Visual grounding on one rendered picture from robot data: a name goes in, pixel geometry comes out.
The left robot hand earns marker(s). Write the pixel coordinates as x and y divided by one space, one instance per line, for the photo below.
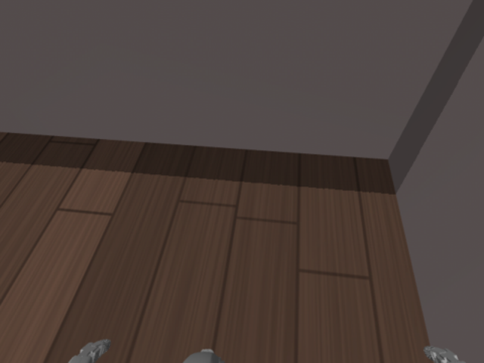
91 352

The right robot hand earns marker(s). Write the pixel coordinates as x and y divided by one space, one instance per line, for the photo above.
440 355

